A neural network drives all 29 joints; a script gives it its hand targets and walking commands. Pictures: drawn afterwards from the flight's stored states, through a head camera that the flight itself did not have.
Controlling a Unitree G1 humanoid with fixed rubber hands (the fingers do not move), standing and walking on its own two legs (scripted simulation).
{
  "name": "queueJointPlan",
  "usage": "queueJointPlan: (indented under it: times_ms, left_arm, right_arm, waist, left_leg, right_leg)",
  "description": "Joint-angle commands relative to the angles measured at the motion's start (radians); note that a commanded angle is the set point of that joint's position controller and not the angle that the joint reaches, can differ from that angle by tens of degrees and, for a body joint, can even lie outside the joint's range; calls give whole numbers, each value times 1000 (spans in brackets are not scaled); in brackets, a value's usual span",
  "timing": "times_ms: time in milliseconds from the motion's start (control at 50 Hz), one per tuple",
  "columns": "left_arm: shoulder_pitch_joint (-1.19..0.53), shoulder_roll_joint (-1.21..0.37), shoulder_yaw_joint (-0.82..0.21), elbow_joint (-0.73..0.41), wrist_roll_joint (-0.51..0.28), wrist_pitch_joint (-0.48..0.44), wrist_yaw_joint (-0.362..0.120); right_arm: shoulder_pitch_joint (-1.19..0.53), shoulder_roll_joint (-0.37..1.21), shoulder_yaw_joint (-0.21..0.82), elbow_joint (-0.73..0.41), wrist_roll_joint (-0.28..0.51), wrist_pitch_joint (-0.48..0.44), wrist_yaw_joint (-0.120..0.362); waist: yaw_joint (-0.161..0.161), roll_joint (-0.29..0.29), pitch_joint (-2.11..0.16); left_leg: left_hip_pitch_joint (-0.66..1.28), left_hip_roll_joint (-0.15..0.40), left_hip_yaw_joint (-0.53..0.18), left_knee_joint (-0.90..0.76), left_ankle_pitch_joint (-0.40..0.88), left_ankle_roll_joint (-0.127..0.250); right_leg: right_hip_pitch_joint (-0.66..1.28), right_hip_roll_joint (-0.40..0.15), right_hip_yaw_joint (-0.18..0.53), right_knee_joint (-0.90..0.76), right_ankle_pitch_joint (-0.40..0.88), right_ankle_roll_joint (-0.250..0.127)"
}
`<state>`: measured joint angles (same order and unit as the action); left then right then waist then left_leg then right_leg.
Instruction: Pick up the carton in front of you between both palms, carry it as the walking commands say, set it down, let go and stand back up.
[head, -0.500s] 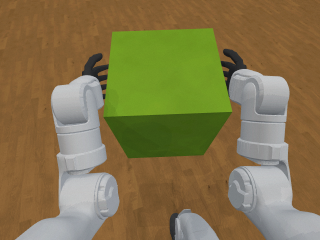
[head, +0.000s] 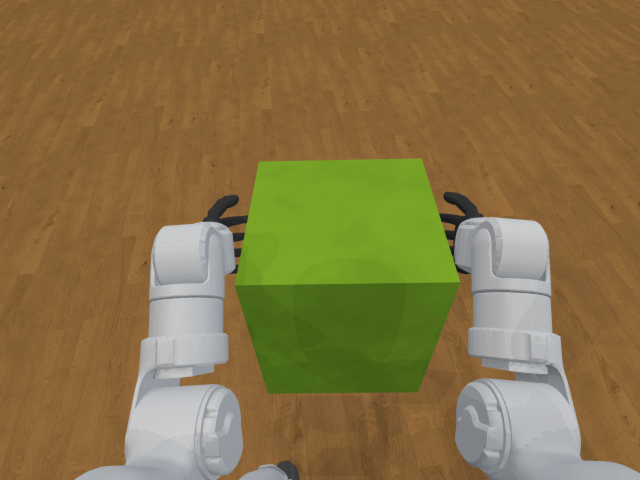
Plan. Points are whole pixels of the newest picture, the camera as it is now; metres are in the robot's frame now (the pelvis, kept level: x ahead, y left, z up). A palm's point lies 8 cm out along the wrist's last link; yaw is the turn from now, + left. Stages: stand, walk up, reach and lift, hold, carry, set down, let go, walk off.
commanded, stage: carry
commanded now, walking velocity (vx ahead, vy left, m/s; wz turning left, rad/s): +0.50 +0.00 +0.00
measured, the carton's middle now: (341, 281) +0.36 +0.00 +0.03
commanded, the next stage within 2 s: none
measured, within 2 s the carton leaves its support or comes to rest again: neither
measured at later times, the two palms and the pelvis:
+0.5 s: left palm (257, 136) +0.60 +0.13 +0.09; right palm (441, 139) +0.59 -0.17 +0.08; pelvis +0.33 -0.01 -0.02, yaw +0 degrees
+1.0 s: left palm (256, 70) +0.86 +0.16 +0.07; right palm (400, 67) +0.85 -0.14 +0.07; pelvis +0.59 +0.02 +0.00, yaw -2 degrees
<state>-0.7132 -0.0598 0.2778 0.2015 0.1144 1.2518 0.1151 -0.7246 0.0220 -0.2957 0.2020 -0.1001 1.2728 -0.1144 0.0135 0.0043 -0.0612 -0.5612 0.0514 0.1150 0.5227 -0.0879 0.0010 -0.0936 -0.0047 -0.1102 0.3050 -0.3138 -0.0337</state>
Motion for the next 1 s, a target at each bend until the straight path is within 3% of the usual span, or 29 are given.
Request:
queueJointPlan:
  times_ms: [0,20,40,60,80,100,120,140,160,200,300,360,400,420,440,460,480,500,540,580,660,740,800,820,840,860,880,920,980]
  left_arm:
    - [-583,-1152,-607,-163,-399,-36,-242]
    - [-535,-1144,-633,-202,-392,-42,-239]
    - [-493,-1123,-663,-241,-390,-44,-237]
    - [-469,-1151,-697,-283,-406,-40,-241]
    - [-427,-1139,-724,-330,-405,-42,-246]
    - [-391,-1146,-756,-374,-415,-48,-248]
    - [-346,-1140,-778,-425,-414,-56,-247]
    - [-298,-1133,-796,-476,-411,-64,-246]
    - [-250,-1120,-813,-515,-404,-72,-242]
    - [-129,-1079,-849,-576,-380,-86,-235]
    - [111,-1012,-883,-626,-363,-69,-236]
    - [144,-966,-875,-598,-363,-42,-255]
    - [154,-944,-861,-561,-363,-26,-268]
    - [151,-932,-852,-539,-362,-18,-273]
    - [160,-912,-837,-504,-356,-13,-275]
    - [151,-906,-824,-467,-349,-15,-278]
    - [139,-927,-825,-466,-362,-15,-280]
    - [117,-960,-837,-472,-372,-17,-281]
    - [66,-1007,-864,-507,-398,-30,-286]
    - [26,-1026,-885,-533,-422,-43,-292]
    - [50,-993,-895,-551,-442,-47,-297]
    - [114,-950,-879,-554,-417,-33,-291]
    - [127,-931,-868,-544,-393,-21,-289]
    - [133,-916,-859,-531,-388,-18,-288]
    - [125,-903,-856,-529,-386,-11,-288]
    - [88,-923,-876,-546,-402,0,-286]
    - [89,-936,-878,-546,-406,-1,-289]
    - [46,-989,-889,-562,-419,-21,-293]
    - [51,-1028,-906,-581,-414,-49,-284]
  right_arm:
    - [-604,1251,664,-120,422,-51,223]
    - [-556,1249,688,-159,426,-61,226]
    - [-497,1238,706,-198,424,-69,230]
    - [-450,1188,721,-232,398,-80,225]
    - [-389,1189,741,-266,389,-90,222]
    - [-352,1186,758,-348,393,-93,223]
    - [-323,1191,787,-423,392,-97,224]
    - [-298,1184,813,-500,394,-104,226]
    - [-267,1166,839,-561,395,-108,229]
    - [-151,1119,876,-627,396,-112,239]
    - [125,1047,876,-620,402,-83,280]
    - [157,993,876,-592,391,-59,292]
    - [141,968,878,-571,387,-44,295]
    - [139,949,876,-557,385,-36,295]
    - [108,926,876,-557,385,-25,296]
    - [59,926,886,-562,395,-13,296]
    - [49,941,888,-547,399,-13,299]
    - [36,965,892,-535,403,-18,302]
    - [41,1020,888,-521,405,-38,303]
    - [36,1052,895,-520,397,-55,295]
    - [83,1037,893,-525,370,-69,271]
    - [136,996,880,-537,363,-55,265]
    - [154,977,876,-529,370,-43,273]
    - [150,966,874,-525,369,-38,276]
    - [150,944,864,-518,364,-33,277]
    - [143,953,849,-491,362,-39,280]
    - [157,985,852,-495,376,-46,283]
    - [102,1048,872,-530,400,-62,289]
    - [89,1087,894,-554,413,-85,295]
  waist:
    - [6,-170,-402]
    - [-10,-141,-458]
    - [-34,-70,-510]
    - [-42,151,-620]
    - [-48,296,-588]
    - [-47,238,-564]
    - [-49,121,-536]
    - [-46,60,-489]
    - [-44,66,-463]
    - [-38,119,-460]
    - [-39,182,-349]
    - [-40,174,-273]
    - [-20,121,-266]
    - [-12,97,-285]
    - [10,-65,-282]
    - [23,-293,-300]
    - [17,-279,-266]
    - [12,-183,-248]
    - [4,-38,-263]
    - [-2,-87,-260]
    - [-1,-140,-224]
    - [4,-151,-205]
    - [-14,-92,-219]
    - [-22,-74,-250]
    - [-29,99,-294]
    - [-40,264,-380]
    - [-35,223,-372]
    - [-28,131,-359]
    - [-23,151,-386]
  left_leg:
    - [211,-71,116,-187,121,14]
    - [430,-54,118,-187,128,30]
    - [665,81,-42,-138,134,62]
    - [951,303,-395,-83,237,209]
    - [1056,356,-556,-142,365,284]
    - [1058,360,-498,-135,411,282]
    - [1015,343,-428,-140,405,241]
    - [937,329,-364,-170,380,198]
    - [875,308,-309,-202,342,174]
    - [830,275,-219,-221,337,169]
    - [712,200,-45,-245,388,118]
    - [659,181,1,-203,369,84]
    - [525,149,63,-60,306,45]
    - [401,129,92,49,233,19]
    - [228,57,119,271,46,-23]
    - [-53,-38,68,515,-266,-43]
    - [-166,-28,-35,662,-451,-18]
    - [-165,19,-90,707,-453,2]
    - [-129,78,-117,613,-347,11]
    - [-36,73,-79,438,-281,3]
    - [30,47,-2,153,-159,-17]
    - [120,-1,85,6,2,-19]
    - [361,-30,142,-132,135,-8]
    - [506,38,79,-118,219,4]
    - [627,237,-173,-123,522,46]
    - [795,361,-364,-131,550,197]
    - [738,375,-393,-182,499,218]
    - [651,332,-270,-215,454,170]
    - [561,241,-95,-204,385,110]
  right_leg:
    - [281,-155,-4,169,845,-43]
    - [161,-136,-40,287,804,-11]
    - [-35,-130,-31,447,561,18]
    - [-339,-52,-3,705,320,58]
    - [-598,50,36,849,-175,60]
    - [-673,8,95,944,-211,41]
    - [-689,-37,114,900,-167,28]
    - [-665,-71,112,791,-113,27]
    - [-617,-80,107,674,-97,33]
    - [-539,-56,62,550,-82,45]
    - [-414,-25,-42,250,138,54]
    - [-338,-12,-88,145,242,38]
    - [-125,15,-147,101,221,14]
    - [37,-15,-114,136,158,-3]
    - [141,-186,180,51,52,-59]
    - [308,-371,540,-28,46,-195]
    - [299,-420,615,-59,183,-229]
    - [238,-393,530,-30,337,-217]
    - [135,-360,394,-67,243,-159]
    - [48,-318,250,-120,149,-111]
    - [4,-276,121,-164,72,-104]
    - [25,-241,11,-50,392,-56]
    - [-45,-166,-88,177,472,17]
    - [-139,-149,-106,275,404,52]
    - [-252,-89,-99,474,84,95]
    - [-417,-26,-38,618,-204,103]
    - [-442,-51,30,653,-289,84]
    - [-391,-79,78,510,-295,53]
    - [-199,-51,15,244,-121,56]
